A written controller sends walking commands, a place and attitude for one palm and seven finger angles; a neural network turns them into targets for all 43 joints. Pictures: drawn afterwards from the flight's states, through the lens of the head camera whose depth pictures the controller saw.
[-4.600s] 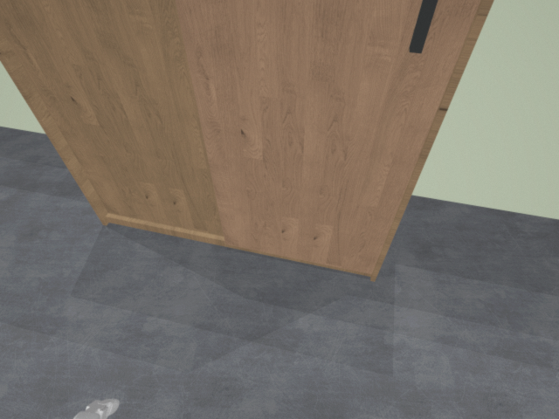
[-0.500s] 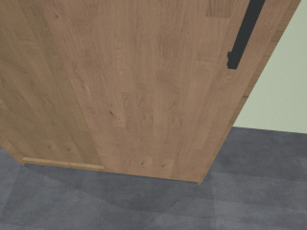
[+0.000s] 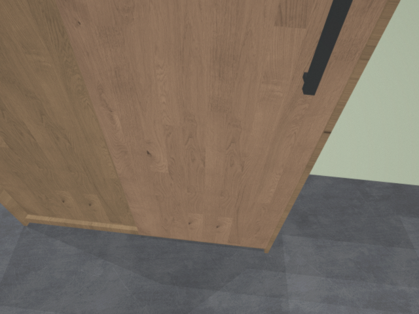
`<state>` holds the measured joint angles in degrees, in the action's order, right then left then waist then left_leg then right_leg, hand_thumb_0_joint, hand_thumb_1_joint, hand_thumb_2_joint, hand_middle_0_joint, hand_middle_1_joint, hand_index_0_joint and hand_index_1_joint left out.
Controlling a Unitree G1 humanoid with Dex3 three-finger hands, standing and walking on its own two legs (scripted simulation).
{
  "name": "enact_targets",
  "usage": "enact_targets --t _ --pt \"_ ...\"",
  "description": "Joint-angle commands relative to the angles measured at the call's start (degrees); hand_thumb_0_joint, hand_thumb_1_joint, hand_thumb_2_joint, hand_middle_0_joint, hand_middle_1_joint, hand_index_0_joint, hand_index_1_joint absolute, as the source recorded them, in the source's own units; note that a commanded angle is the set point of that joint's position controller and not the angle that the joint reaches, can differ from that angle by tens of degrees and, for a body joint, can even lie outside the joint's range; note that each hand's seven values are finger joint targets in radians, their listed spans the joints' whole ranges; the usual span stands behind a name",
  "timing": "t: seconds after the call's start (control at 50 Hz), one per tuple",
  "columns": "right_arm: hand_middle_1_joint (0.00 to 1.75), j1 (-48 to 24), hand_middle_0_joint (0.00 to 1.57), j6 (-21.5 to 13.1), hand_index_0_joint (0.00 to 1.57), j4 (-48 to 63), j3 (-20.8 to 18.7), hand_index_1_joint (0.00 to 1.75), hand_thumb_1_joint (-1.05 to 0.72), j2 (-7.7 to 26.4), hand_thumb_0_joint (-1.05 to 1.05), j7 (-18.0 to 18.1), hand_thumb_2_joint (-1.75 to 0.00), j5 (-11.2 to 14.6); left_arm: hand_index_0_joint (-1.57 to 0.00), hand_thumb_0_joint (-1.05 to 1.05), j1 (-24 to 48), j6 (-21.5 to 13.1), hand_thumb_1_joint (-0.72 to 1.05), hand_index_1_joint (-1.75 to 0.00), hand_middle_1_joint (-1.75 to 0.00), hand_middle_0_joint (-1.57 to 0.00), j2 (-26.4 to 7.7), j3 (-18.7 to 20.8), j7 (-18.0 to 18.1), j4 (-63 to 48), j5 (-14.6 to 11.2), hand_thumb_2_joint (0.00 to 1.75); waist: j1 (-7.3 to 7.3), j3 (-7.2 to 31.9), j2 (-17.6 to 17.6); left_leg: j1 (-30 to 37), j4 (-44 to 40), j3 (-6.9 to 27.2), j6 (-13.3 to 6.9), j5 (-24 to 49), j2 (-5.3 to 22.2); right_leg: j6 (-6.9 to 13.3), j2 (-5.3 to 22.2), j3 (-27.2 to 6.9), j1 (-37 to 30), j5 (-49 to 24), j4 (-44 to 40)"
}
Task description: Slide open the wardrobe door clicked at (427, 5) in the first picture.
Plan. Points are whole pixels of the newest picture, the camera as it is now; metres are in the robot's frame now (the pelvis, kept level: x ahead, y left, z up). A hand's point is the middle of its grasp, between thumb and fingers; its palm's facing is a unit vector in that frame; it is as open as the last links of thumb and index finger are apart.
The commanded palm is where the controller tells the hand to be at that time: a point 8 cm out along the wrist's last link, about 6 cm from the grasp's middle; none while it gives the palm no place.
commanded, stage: come to a stop and stand still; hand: right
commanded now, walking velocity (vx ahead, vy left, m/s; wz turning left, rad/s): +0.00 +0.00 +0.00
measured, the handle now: (321, 45) +0.54 -0.17 +0.28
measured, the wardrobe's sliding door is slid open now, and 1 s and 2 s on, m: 0.00 0.00 0.00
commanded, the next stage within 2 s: look again from close up in 0.16 s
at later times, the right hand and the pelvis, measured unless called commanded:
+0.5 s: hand out of the picture +0.04 -0.18 -0.16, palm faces +0.02 +0.98 -0.22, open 7.3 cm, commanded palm none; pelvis +0.01 +0.00 +0.00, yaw +0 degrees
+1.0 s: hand out of the picture +0.03 -0.17 -0.17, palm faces +0.02 +0.98 -0.21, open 7.4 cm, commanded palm none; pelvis +0.02 +0.01 +0.01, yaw +0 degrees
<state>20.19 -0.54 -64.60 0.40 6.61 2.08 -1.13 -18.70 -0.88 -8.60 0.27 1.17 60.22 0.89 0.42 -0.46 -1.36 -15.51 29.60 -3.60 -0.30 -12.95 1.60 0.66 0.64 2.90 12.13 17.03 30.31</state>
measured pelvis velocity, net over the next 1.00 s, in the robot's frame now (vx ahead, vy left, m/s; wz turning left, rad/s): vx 0.02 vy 0.01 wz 0.00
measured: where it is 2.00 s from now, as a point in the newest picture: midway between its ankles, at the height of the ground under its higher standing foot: outside the picture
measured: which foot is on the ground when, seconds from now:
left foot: down 0.00-1.00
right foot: down 0.00-1.00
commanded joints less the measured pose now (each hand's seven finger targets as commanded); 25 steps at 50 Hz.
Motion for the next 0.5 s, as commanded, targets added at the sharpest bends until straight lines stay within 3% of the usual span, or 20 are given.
enact_targets --t 0.0,0.16,0.48 --pt "0.30 0.76 0.20 -1.52 0.20 3.61 -0.89 0.30 -0.90 6.52 0.00 -0.08 -0.90 0.16 -0.20 0.00 -3.52 -1.23 0.90 -0.30 -0.30 -0.20 -4.79 0.18 0.08 -2.74 0.05 0.90 -0.04 -5.45 0.23 0.40 -5.78 5.77 -2.06 -5.21 3.63 1.37 5.04 -7.22 7.07 1.06 -10.96" --pt "0.30 0.13 0.20 -1.54 0.20 3.80 -1.04 0.30 -0.90 7.62 0.00 -0.11 -0.90 0.47 -0.20 0.00 -3.38 -1.66 0.90 -0.30 -0.30 -0.20 -5.92 -0.05 0.33 -1.12 -0.05 0.90 -0.56 -4.73 2.79 3.54 -6.03 5.58 -1.95 0.89 4.52 1.37 4.71 -6.11 4.56 -3.90 -11.50" --pt "0.30 -3.07 0.20 -1.51 0.20 4.45 -1.59 0.30 -0.90 9.91 0.00 -0.18 -0.90 0.42 -0.20 0.00 -0.44 -1.56 0.90 -0.30 -0.30 -0.20 -6.94 0.20 0.45 1.17 -0.09 0.90 -0.57 -2.56 1.82 5.90 -6.58 5.78 -2.12 7.38 5.24 0.80 4.98 -4.91 0.33 -9.46 -10.66"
